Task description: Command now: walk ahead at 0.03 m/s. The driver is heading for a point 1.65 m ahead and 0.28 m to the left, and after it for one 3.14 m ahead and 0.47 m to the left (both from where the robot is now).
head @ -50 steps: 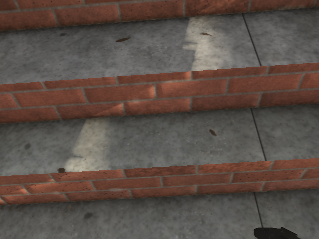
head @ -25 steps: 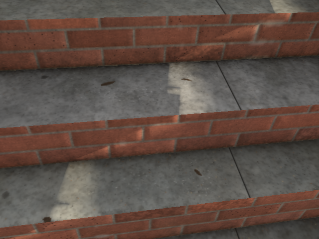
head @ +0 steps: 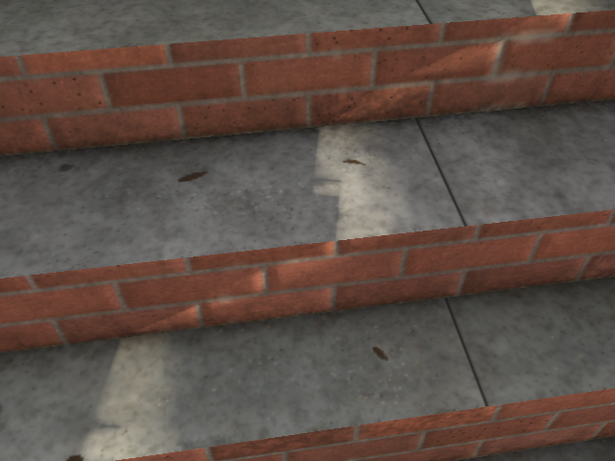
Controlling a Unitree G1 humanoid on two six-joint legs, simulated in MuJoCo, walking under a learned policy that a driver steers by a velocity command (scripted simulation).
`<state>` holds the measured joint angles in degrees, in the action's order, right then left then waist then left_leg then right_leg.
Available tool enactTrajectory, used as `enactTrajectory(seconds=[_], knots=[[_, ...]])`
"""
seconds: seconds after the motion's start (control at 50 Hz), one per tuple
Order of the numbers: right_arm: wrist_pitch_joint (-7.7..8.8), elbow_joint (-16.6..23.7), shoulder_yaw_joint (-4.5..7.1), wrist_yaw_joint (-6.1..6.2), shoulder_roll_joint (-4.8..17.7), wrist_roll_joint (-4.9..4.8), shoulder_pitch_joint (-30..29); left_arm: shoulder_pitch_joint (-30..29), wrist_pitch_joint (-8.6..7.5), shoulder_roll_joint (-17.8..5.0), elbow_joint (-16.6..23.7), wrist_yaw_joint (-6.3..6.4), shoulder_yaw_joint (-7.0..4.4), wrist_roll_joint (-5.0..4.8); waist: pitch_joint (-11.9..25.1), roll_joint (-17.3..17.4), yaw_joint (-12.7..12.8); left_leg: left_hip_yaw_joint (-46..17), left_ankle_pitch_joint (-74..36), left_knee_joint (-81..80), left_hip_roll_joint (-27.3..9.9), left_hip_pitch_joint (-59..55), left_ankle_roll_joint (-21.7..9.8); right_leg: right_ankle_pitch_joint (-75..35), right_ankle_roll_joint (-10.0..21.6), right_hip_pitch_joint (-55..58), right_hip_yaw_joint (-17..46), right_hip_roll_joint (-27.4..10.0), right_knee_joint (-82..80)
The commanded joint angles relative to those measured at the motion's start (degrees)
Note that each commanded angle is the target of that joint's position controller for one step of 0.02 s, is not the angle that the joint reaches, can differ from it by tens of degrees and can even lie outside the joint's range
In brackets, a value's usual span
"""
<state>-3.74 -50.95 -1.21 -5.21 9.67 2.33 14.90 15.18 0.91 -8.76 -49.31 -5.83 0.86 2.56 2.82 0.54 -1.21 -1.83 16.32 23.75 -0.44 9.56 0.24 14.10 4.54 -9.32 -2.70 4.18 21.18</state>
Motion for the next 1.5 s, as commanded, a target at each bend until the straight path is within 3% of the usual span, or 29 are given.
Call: enactTrajectory(seconds=[0.02,0.22,0.34,0.46,0.5,0.54,0.58,0.6,0.62,0.68,0.7,0.76,0.78,0.82,0.84,0.88,0.92,0.98,1.06,1.08,1.2,1.26,1.34,1.38,1.4,1.42,1.44,1.48,1.5], knots=[[-0.61,-0.2,0.73,0.01,3.1,-0.07,4.5,4.6,0.20,-4.3,0.1,-0.40,-0.57,0.07,0.4,-1.3,-0.1,0.4,-16.6,-1.4,0.4,3.5,-2.6,-37.1,1.5,8.8,5.8,-6.0,-0.5],[-2.34,-4.0,2.37,0.70,5.2,0.85,5.4,9.6,1.80,-7.4,-4.6,-0.64,-1.52,0.72,-4.8,-2.3,1.4,1.4,-2.2,-4.5,1.7,3.0,-3.1,-10.0,3.6,7.9,6.6,-5.7,-7.4],[1.54,-4.3,3.07,2.80,4.0,3.11,4.8,13.2,1.96,-10.2,-6.6,3.04,-3.02,1.93,-11.0,-4.0,3.6,1.4,4.6,8.0,-1.8,12.7,-6.7,18.7,15.7,2.9,22.7,-21.8,-15.1],[2.70,-7.3,2.15,2.69,2.4,3.59,17.8,7.2,1.79,-9.1,-7.2,1.16,-3.31,3.18,-8.2,-1.7,-1.9,2.7,-3.1,0.8,0.1,-5.8,-9.7,2.1,15.5,-6.8,12.2,-15.9,-6.1],[2.73,-9.6,2.89,3.41,5.0,2.73,27.0,7.6,0.91,-6.1,-8.1,-1.14,-2.54,4.89,-2.1,7.2,-5.1,-13.0,-13.8,-6.2,-7.4,-16.7,-19.0,-18.6,9.1,-16.0,2.2,-4.1,20.2],[2.24,-13.6,2.93,2.91,8.1,3.16,40.8,3.9,-1.89,-2.9,-9.1,-1.51,-1.90,2.09,-8.3,13.1,-10.8,-31.3,-6.9,-14.2,-22.6,-25.0,-28.0,10.6,8.0,-50.4,6.6,0.5,77.2],[2.97,-15.3,-0.30,1.52,0.5,6.83,30.8,-8.9,-3.69,-2.5,-1.0,-0.55,-1.71,-0.77,-12.4,0.1,-6.9,-24.7,1.4,-13.3,-22.4,-23.2,-23.1,5.7,14.9,-77.0,15.1,-0.6,96.8],[3.80,-14.9,-1.95,0.76,-3.4,5.79,26.1,-10.7,-3.06,-3.0,1.8,0.41,-1.38,-0.80,-9.6,-1.5,-4.5,-18.1,-2.2,-14.1,-21.5,-19.8,-20.7,4.9,16.0,-77.4,13.0,-3.1,97.1],[4.67,-15.5,-2.50,1.43,-3.3,4.02,24.9,-10.1,-2.10,-0.7,4.2,0.54,-0.31,-0.28,-6.9,5.5,-1.3,-15.9,-5.2,-14.8,-22.0,-15.3,-20.0,13.3,15.8,-77.9,9.2,-4.6,115.5],[7.59,-14.7,-1.89,2.35,-1.4,6.94,12.7,-18.7,-0.08,2.1,13.1,2.28,3.05,-2.94,-9.2,0.1,5.3,-0.7,-3.3,-21.8,-12.4,10.0,-13.3,18.2,16.9,-71.0,3.5,-9.2,104.0],[9.96,-14.2,-0.31,4.65,4.7,-2.70,12.2,-23.1,-1.85,2.5,16.0,6.80,2.69,-3.74,-20.0,1.1,4.2,2.9,-2.2,-28.9,-12.9,18.3,-10.4,15.3,5.9,-61.6,-3.8,-5.5,96.4],[8.64,-15.7,-1.45,8.47,2.7,-7.43,16.1,-18.4,-1.20,5.8,14.6,8.83,5.71,-5.89,-12.7,1.8,4.7,7.6,-48.7,-33.3,-8.6,29.1,-12.1,11.2,5.0,-22.5,-12.7,-5.2,65.8],[9.20,-14.8,-0.87,9.05,6.0,-8.33,18.2,-9.3,-1.11,4.0,10.3,8.81,4.04,-5.18,0.1,4.9,8.2,8.1,-92.3,-20.0,-11.3,17.7,-13.3,14.5,5.9,-12.8,-14.1,-0.7,68.4],[10.79,-14.0,3.07,7.85,14.4,-8.50,20.1,6.1,-1.14,-1.6,5.8,8.84,1.31,-3.90,16.3,14.1,15.1,6.2,-113.6,9.1,-13.9,-3.7,-12.0,13.8,6.8,-7.4,-6.2,1.3,49.5],[11.38,-12.6,1.92,6.66,6.2,-6.01,28.5,3.4,-3.06,-4.6,3.2,8.57,-0.04,-4.20,22.6,2.1,6.9,0.8,-95.4,26.9,-10.1,14.1,-9.6,26.2,13.2,9.9,14.7,-8.2,40.8],[11.74,-6.3,4.45,2.88,5.5,-1.86,10.1,5.1,0.60,-15.8,-1.7,8.94,-5.11,-0.10,25.0,-13.4,9.8,-4.6,-21.6,76.7,5.3,22.4,-9.0,49.3,17.6,-2.3,56.4,-19.8,-0.8],[9.48,6.2,3.25,4.05,-2.7,1.26,-5.8,-6.8,-1.19,-10.2,-5.1,8.16,-4.60,0.10,6.1,-5.3,2.7,-6.4,-19.2,98.7,2.1,41.1,-8.9,46.4,10.0,-18.5,43.3,-21.6,3.1],[7.52,7.7,1.05,5.42,-7.8,0.17,2.5,-8.8,-4.33,3.6,-12.4,7.21,-1.33,1.41,-6.4,0.5,-7.2,-7.1,-14.9,98.2,2.7,47.1,-9.5,29.5,3.3,-32.3,18.6,-17.9,4.7],[7.32,10.4,0.03,7.55,-8.1,-2.58,-5.3,2.3,-8.91,-0.8,-16.3,5.41,-1.92,-1.23,-7.6,-3.2,-2.9,-3.5,-10.1,112.0,3.8,62.8,-9.6,13.9,6.4,-20.8,12.4,-21.4,-5.1],[4.28,10.3,0.48,0.13,1.6,-3.77,-10.7,-0.4,-6.37,-0.6,-14.3,1.67,-0.82,6.69,-6.5,-1.8,-0.5,-8.9,-9.7,112.9,3.5,69.1,-19.8,16.5,10.5,-21.8,15.3,-19.0,-8.0],[1.07,11.3,-1.15,-0.04,1.9,-1.07,-18.8,8.7,-6.00,-5.4,-15.4,1.63,0.56,6.86,4.5,-5.8,0.4,3.2,-15.1,96.1,-5.7,77.6,-15.6,7.0,9.2,-7.7,2.3,-18.2,-14.6],[-3.48,14.5,-2.21,-1.07,6.0,-1.11,-28.7,7.4,-4.63,-9.8,-15.1,-3.30,0.31,1.69,6.0,-9.3,-0.2,8.9,8.5,69.6,-2.2,46.8,-13.3,-13.2,14.9,-22.7,0.0,-22.1,-26.0],[-2.45,9.7,-1.28,-1.06,6.6,0.91,-12.1,7.4,-7.11,-16.8,-15.7,-4.28,-2.80,0.75,19.0,-15.5,-6.6,9.9,18.9,40.0,7.4,41.0,-10.3,-101.3,16.7,19.7,-1.9,-24.6,4.6],[-1.27,-2.1,1.61,1.69,14.2,1.72,14.2,9.1,-5.68,-7.9,-16.4,-6.17,-1.15,4.78,21.8,4.8,-12.8,-32.3,19.4,13.1,-5.6,6.8,-22.9,-53.4,11.0,-25.1,3.8,-9.8,34.7],[0.23,-7.3,2.77,2.02,16.6,4.14,24.4,4.0,-4.61,-5.4,-16.7,-6.08,-1.89,2.92,13.9,12.9,-16.1,-52.0,31.7,1.1,-9.0,3.5,-21.8,-28.8,8.7,-46.1,14.7,-2.7,61.3],[3.29,-8.0,4.11,6.09,11.1,-1.52,9.7,-8.3,-7.43,-2.4,-2.6,0.67,-3.25,0.99,12.7,12.9,-6.1,-48.8,41.5,-3.1,-9.3,4.3,-14.3,-12.2,5.4,-42.2,13.3,-1.1,79.4],[5.01,-8.9,3.12,6.53,8.4,-2.44,4.0,-10.9,-7.72,1.7,0.7,2.56,-1.56,1.34,5.7,8.8,-2.7,-40.3,38.1,2.4,-9.2,10.7,-11.2,-12.8,5.0,-48.1,14.1,-1.2,88.3],[7.71,-12.3,1.55,6.40,-0.5,-1.48,2.3,-12.0,-8.30,4.8,5.6,4.19,-0.18,1.24,-3.3,6.8,0.8,-28.2,24.9,5.0,-6.8,15.7,-8.4,-13.2,6.2,-55.9,12.7,-1.6,98.1],[6.83,-15.0,0.44,2.73,1.3,1.75,5.1,-9.9,-5.91,-2.3,-2.0,2.37,-0.59,-2.80,-7.4,6.1,-0.6,-26.6,11.8,7.4,-6.3,13.3,-6.9,-15.5,12.7,-69.2,26.3,2.7,96.9]])
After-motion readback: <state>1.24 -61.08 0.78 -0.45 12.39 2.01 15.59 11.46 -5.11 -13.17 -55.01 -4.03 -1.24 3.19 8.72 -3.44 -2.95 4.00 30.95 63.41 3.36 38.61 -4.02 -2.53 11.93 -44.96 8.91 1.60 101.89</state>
